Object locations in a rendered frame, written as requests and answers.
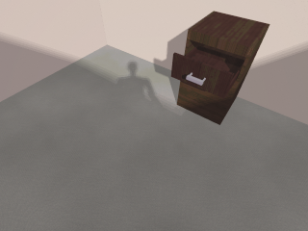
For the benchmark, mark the handle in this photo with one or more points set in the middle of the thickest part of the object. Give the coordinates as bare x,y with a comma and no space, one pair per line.
195,80

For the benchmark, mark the cabinet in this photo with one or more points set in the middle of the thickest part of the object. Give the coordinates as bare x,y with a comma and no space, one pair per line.
229,34

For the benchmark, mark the drawer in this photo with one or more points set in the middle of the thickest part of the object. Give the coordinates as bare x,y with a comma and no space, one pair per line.
220,70

